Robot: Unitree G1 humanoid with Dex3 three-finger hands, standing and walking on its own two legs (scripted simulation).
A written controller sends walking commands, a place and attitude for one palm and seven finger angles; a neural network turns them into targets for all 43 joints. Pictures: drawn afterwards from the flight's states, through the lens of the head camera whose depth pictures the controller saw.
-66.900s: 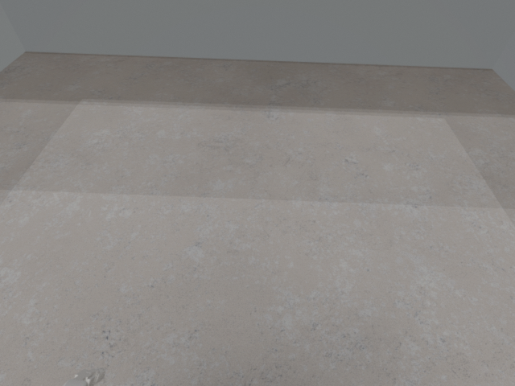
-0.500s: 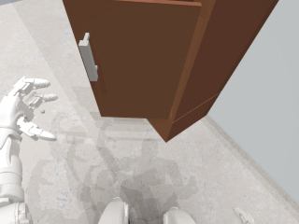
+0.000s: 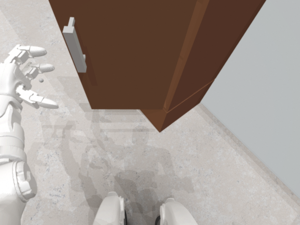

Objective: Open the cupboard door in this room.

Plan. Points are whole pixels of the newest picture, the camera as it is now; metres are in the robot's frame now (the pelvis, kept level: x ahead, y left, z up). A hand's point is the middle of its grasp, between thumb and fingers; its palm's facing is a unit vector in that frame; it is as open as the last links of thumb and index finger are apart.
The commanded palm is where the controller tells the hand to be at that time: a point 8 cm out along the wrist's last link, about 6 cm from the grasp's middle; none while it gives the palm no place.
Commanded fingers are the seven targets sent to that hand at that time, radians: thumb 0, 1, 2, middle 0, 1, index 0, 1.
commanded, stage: move the hooked fingers beside the handle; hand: left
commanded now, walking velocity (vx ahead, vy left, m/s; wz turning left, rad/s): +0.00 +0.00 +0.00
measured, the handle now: (77, 46) +0.59 +0.20 +0.06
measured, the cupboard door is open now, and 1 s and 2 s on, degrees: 54 51 51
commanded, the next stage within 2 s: slide the fingers in behind the handle in 1.34 s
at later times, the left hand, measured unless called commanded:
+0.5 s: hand (58, 54) +0.54 +0.24 +0.07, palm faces +0.02 -1.00 -0.02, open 13.9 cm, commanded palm +0.54 +0.28 +0.06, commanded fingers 0.00 -0.50 0.30 -0.30 -1.20 -0.30 -1.20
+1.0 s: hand (50, 52) +0.55 +0.26 +0.07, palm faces +0.02 -1.00 -0.02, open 14.0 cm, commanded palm +0.54 +0.28 +0.06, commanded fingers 0.00 -0.50 0.30 -0.30 -1.20 -0.30 -1.20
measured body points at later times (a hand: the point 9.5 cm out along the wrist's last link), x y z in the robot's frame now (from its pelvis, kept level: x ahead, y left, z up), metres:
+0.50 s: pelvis +0.00 +0.00 -0.01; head +0.17 +0.03 +0.40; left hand +0.54 +0.30 +0.07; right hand -0.02 -0.28 -0.11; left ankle +0.04 +0.09 -0.65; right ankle -0.01 -0.12 -0.65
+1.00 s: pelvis +0.02 +0.00 -0.01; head +0.19 +0.04 +0.41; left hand +0.54 +0.32 +0.08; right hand +0.00 -0.27 -0.10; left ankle +0.04 +0.09 -0.65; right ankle -0.01 -0.12 -0.65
